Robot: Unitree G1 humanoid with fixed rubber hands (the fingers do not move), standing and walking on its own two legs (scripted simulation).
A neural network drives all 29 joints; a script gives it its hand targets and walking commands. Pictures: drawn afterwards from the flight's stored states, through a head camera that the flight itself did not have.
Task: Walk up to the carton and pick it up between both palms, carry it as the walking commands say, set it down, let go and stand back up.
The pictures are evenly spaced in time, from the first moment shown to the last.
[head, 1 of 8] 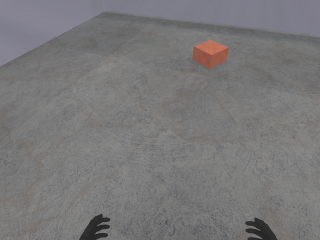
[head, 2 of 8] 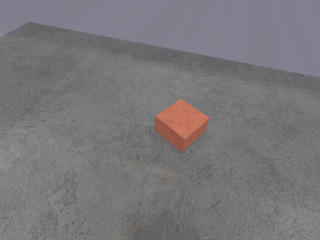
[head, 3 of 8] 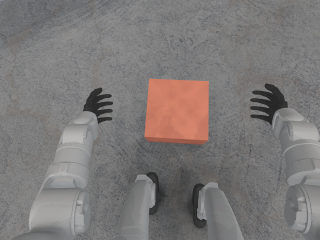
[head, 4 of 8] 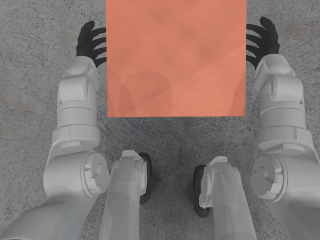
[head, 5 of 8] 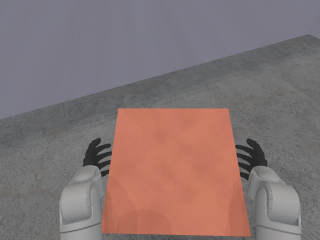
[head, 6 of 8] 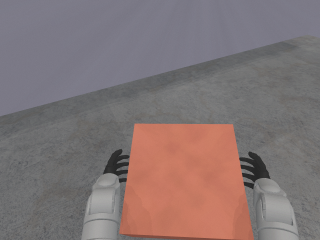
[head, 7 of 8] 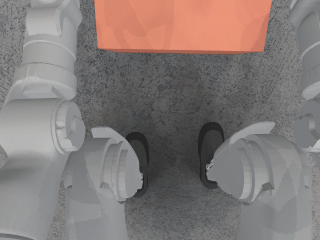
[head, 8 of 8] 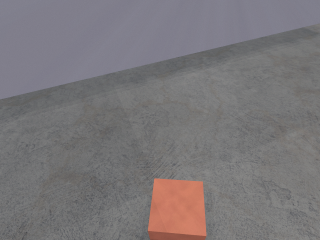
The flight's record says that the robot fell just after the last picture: no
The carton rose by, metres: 0.69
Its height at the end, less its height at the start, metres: +0.00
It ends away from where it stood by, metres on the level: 1.38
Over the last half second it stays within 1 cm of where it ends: yes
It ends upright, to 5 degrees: yes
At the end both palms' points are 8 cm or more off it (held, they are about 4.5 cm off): yes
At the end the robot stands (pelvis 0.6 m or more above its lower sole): yes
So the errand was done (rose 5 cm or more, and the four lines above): yes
